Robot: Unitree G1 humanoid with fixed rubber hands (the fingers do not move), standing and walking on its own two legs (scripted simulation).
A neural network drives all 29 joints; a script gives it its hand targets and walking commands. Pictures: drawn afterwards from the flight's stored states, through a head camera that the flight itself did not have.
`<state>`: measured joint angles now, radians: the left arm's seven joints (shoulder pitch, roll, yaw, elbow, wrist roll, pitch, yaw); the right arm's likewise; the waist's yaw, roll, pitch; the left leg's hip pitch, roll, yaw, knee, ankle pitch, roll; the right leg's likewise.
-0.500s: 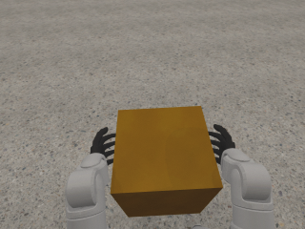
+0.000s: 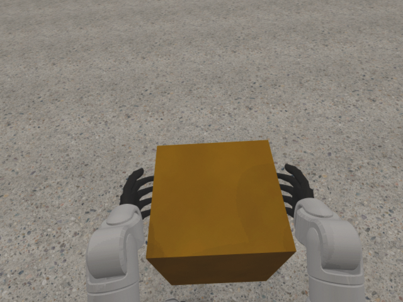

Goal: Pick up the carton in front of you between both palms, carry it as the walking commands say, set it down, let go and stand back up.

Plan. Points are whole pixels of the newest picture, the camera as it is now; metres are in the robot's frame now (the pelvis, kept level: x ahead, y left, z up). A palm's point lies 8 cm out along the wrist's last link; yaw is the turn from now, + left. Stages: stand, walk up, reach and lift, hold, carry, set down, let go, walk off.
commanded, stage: carry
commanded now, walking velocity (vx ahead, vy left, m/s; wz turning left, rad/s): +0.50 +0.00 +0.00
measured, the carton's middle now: (215, 218) +0.28 +0.00 +0.01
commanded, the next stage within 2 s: none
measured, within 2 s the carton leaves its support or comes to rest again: neither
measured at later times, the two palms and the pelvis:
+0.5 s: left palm (148, 97) +0.60 +0.16 +0.09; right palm (259, 92) +0.59 -0.14 +0.09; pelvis +0.33 +0.02 +0.00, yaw -2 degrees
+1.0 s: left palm (163, 52) +0.87 +0.15 +0.09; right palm (249, 48) +0.86 -0.15 +0.09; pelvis +0.61 +0.00 -0.01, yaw -1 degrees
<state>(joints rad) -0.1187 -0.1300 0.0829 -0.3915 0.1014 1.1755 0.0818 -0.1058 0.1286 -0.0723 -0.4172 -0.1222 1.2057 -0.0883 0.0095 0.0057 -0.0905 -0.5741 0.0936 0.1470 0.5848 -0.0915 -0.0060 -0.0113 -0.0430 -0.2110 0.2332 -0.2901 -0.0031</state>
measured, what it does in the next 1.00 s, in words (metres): walks ahead: left foot, then right foot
